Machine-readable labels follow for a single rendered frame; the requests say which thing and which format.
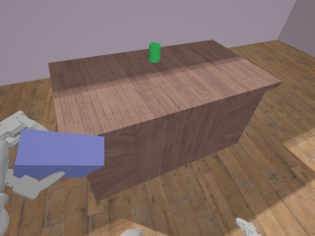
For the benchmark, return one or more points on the right robot hand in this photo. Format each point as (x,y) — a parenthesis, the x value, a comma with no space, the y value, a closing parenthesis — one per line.
(247,228)

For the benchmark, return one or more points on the table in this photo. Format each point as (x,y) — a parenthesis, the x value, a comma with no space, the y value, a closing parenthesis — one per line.
(156,116)

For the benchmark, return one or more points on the robot left forearm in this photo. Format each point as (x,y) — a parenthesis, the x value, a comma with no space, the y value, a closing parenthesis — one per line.
(4,216)

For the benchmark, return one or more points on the sponge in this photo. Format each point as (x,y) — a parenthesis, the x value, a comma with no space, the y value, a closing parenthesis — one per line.
(42,153)

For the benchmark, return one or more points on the left robot hand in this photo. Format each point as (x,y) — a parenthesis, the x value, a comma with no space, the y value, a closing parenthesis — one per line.
(10,132)

